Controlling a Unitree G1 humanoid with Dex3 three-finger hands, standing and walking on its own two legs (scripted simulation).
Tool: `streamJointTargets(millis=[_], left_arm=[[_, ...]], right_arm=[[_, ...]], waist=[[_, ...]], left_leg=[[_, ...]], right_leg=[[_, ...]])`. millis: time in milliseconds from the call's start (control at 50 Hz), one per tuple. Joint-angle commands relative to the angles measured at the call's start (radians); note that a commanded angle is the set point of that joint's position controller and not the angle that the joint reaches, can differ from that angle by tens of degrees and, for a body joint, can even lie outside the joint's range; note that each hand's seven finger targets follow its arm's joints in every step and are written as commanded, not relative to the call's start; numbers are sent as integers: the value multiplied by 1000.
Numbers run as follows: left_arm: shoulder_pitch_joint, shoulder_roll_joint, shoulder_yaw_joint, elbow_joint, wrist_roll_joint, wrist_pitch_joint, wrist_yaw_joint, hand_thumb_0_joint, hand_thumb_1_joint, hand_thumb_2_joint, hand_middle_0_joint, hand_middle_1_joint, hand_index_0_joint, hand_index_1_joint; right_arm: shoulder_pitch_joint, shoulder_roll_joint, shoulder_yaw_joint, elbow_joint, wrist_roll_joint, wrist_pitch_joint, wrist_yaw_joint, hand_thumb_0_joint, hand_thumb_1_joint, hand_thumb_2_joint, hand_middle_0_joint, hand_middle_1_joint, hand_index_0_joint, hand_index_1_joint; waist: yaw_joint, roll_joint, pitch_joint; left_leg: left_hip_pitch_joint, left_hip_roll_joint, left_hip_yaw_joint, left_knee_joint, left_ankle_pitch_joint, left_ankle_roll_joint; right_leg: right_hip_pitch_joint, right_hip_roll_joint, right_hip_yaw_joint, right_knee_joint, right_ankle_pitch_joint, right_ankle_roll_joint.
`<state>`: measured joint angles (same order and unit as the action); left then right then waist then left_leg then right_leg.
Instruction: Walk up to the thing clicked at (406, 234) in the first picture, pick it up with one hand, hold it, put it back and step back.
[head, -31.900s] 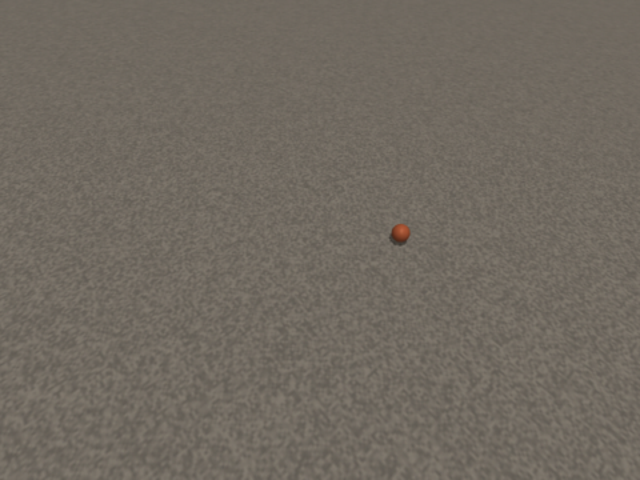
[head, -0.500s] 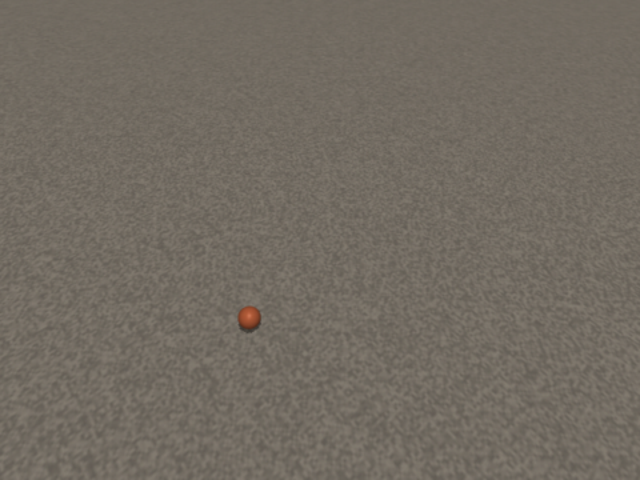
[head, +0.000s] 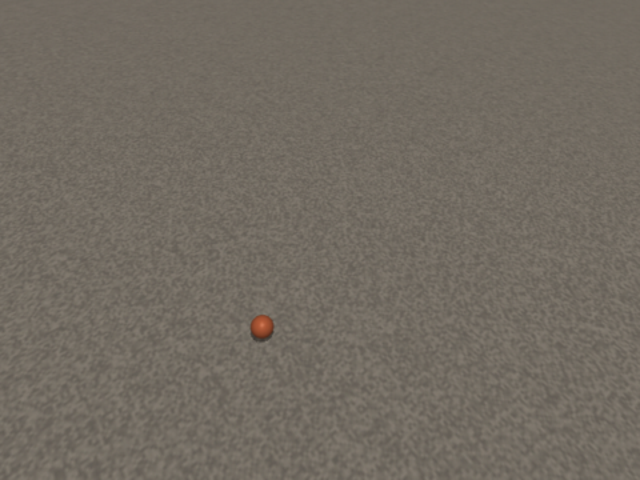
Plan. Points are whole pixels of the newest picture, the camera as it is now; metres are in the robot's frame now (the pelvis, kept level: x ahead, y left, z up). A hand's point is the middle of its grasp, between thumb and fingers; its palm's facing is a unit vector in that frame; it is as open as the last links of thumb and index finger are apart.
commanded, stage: walk up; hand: left
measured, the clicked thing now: (262, 326) +0.72 +0.20 -0.73
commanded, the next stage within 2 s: none
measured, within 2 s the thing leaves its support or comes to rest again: neither
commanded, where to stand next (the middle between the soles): +0.33 -0.02 m, yaw -2 degrees
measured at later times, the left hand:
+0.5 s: hand (158, 388) +0.27 +0.26 -0.14, palm faces -0.10 -0.92 -0.39, open 7.4 cm
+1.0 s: hand (164, 373) +0.31 +0.27 -0.18, palm faces -0.07 -0.94 -0.34, open 7.4 cm
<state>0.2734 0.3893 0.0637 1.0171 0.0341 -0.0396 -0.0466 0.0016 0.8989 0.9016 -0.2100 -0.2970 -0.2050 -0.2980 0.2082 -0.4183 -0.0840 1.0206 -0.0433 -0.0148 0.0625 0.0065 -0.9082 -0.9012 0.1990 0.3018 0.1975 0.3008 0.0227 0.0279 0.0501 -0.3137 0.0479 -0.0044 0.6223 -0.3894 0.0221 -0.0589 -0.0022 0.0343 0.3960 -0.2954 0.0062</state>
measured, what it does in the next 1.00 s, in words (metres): walks ahead: right foot, then left foot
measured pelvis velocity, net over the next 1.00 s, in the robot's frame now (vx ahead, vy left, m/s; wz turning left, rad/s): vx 0.22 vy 0.01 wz -0.07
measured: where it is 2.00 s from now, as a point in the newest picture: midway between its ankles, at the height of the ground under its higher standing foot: outside the picture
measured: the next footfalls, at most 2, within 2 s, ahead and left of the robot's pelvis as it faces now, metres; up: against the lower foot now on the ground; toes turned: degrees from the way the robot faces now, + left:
right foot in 0.44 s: +0.25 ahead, -0.13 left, +0.00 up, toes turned -5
left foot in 0.78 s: +0.34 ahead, +0.13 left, +0.00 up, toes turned -1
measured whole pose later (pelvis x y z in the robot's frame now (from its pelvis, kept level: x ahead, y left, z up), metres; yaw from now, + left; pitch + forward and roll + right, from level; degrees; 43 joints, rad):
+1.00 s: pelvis +0.22 +0.01 -0.02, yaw -4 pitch -2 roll -1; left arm 0.18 0.40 0.03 0.95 -0.01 0.02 -0.01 0.00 0.90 0.90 -0.21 -0.30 -0.20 -0.30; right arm 0.17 -0.38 -0.01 0.90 -0.02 -0.03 0.00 0.00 -0.90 -0.90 0.20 0.30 0.20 0.30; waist 0.02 -0.03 0.12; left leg -0.39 0.06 0.04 0.69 -0.26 0.00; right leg -0.27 -0.01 0.00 0.68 -0.42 -0.03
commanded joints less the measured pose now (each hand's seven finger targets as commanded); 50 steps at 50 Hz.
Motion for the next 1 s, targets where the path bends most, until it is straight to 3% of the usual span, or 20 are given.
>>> streamJointTargets(millis=[0, 20, 40, 60, 100, 160, 300, 400, 420, 440, 460, 500, 580, 680, 740, 760, 780, 800, 920, 980], left_arm=[[-112, 193, 36, -155, -2, -10, 11, 0, 900, 900, -200, -300, -200, -300], [-66, 111, 14, -170, -25, -13, 12, 0, 900, 900, -200, -300, -200, -300], [-49, 196, 34, -153, -15, -9, 26, 0, 900, 900, -200, -300, -200, -300], [-54, 251, 35, -152, -17, -12, 30, 0, 900, 900, -200, -300, -200, -300], [35, 243, 35, -119, -30, -12, 21, 0, 900, 900, -200, -300, -200, -300], [49, 229, 35, -121, -24, -10, 3, 0, 900, 900, -200, -300, -200, -300], [-68, 189, 41, -206, -9, -13, -22, 0, 900, 900, -200, -300, -200, -300], [73, 205, 68, -185, -15, -32, -5, 0, 900, 900, -200, -300, -200, -300], [135, 244, 81, -176, -8, -42, 10, 0, 900, 900, -200, -300, -200, -300], [181, 327, 101, -197, -9, -50, 20, 0, 900, 900, -200, -300, -200, -300], [154, 349, 98, -209, -25, -44, 19, 0, 900, 900, -200, -300, -200, -300], [74, 304, 87, -235, -43, -40, 26, 0, 900, 900, -200, -300, -200, -300], [4, 245, 58, -268, -28, -41, 34, 0, 900, 900, -200, -300, -200, -300], [-43, 226, 37, -264, -23, -15, 44, 0, 900, 900, -200, -300, -200, -300], [-97, 188, 13, -267, -40, 16, 44, 0, 900, 900, -200, -300, -200, -300], [-85, 152, 4, -268, -47, 26, 44, 0, 900, 900, -200, -300, -200, -300], [-37, 169, 6, -236, -54, 44, 50, 0, 900, 900, -200, -300, -200, -300], [-41, 210, 23, -198, -48, 55, 54, 0, 900, 900, -200, -300, -200, -300], [-18, 176, 22, -117, -38, 39, 48, 0, 900, 900, -200, -300, -200, -300], [-14, 201, 23, -84, -18, 20, 57, 0, 900, 900, -200, -300, -200, -300]], right_arm=[[196, -184, -80, -46, -7, -51, -22, 0, -900, -900, 200, 300, 200, 300], [246, -282, -102, -61, -19, -62, -31, 0, -900, -900, 200, 300, 200, 300], [177, -332, -106, -100, -4, -65, -29, 0, -900, -900, 200, 300, 200, 300], [116, -311, -96, -127, 16, -63, -30, 0, -900, -900, 200, 300, 200, 300], [53, -234, -63, -169, 23, -68, -35, 0, -900, -900, 200, 300, 200, 300], [87, -221, -57, -180, 23, -76, -36, 0, -900, -900, 200, 300, 200, 300], [136, -227, -55, -233, 30, -70, -28, 0, -900, -900, 200, 300, 200, 300], [132, -201, -37, -278, 36, -58, -34, 0, -900, -900, 200, 300, 200, 300], [173, -140, -14, -279, 43, -59, -37, 0, -900, -900, 200, 300, 200, 300], [213, -89, 5, -300, 41, -56, -38, 0, -900, -900, 200, 300, 200, 300], [200, -185, -22, -271, 37, -40, -50, 0, -900, -900, 200, 300, 200, 300], [215, -203, -25, -241, 47, -38, -52, 0, -900, -900, 200, 300, 200, 300], [256, -164, -18, -198, 36, -29, -40, 0, -900, -900, 200, 300, 200, 300], [178, -128, -13, -179, 31, -29, -56, 0, -900, -900, 200, 300, 200, 300], [171, -165, -24, -167, 21, -41, -74, 0, -900, -900, 200, 300, 200, 300], [143, -231, -34, -181, 12, -48, -79, 0, -900, -900, 200, 300, 200, 300], [77, -289, -36, -206, 26, -51, -79, 0, -900, -900, 200, 300, 200, 300], [44, -291, -37, -200, 27, -48, -78, 0, -900, -900, 200, 300, 200, 300], [-39, -224, -4, -181, 26, -38, -86, 0, -900, -900, 200, 300, 200, 300], [-59, -185, 14, -171, 47, -20, -81, 0, -900, -900, 200, 300, 200, 300]], waist=[[-151, -11, -39], [-162, 284, -59], [-126, 194, -23], [-92, 81, 41], [-36, 73, 68], [-51, 112, 62], [-68, 97, 70], [25, -6, -8], [53, -155, -62], [53, -339, -104], [56, -222, -65], [20, -140, 8], [-28, -182, 21], [-16, -171, -44], [-58, -58, -54], [-42, 74, -64], [-19, 144, -74], [-27, 136, -52], [3, 173, -111], [13, 75, -138]], left_leg=[[438, -37, 21, -209, 146, -8], [506, 213, -418, -432, -193, 83], [354, 350, -628, -482, -333, 172], [251, 358, -573, -469, -295, 207], [245, 266, -362, -432, -125, 173], [236, 216, -199, -431, 130, 169], [168, 173, -55, -371, 244, 168], [50, 144, -30, -71, 374, 116], [-13, 60, 35, 166, 348, 76], [-196, -73, 82, 431, -76, 22], [-227, -66, -15, 542, -201, 28], [-244, -13, -87, 572, -123, 29], [-136, 9, -22, 388, -26, -9], [50, -13, 48, 68, 96, -30], [183, 2, -7, -110, 324, 8], [153, 161, -224, -197, 348, 60], [29, 315, -420, -279, 268, 180], [-28, 327, -466, -295, 206, 229], [99, 210, -202, -128, 499, 155], [1, 152, -131, -21, 436, 62]], right_leg=[[-379, -76, 49, 224, -16, -111], [-586, 97, -29, 542, -185, -63], [-586, 57, 92, 657, -276, -67], [-575, 2, 132, 705, -219, -72], [-545, -42, 118, 662, -107, -61], [-493, -46, 62, 536, -44, -21], [-350, -56, -62, 241, 112, -27], [-17, 0, -79, 122, 106, -64], [85, -77, 50, 32, 66, -97], [177, -337, 460, -71, -8, -194], [73, -416, 607, -120, -91, -298], [-32, -362, 439, -118, -52, -300], [-180, -236, 152, -79, 241, -244], [-259, -219, 55, 72, 422, -217], [-386, -157, 41, 211, 202, -130], [-410, -63, 9, 309, 36, -73], [-310, 19, -23, 409, -193, -44], [-270, 4, 25, 521, -294, -45], [-240, -19, -27, 306, -184, -41], [-54, -78, 67, 61, 124, -67]])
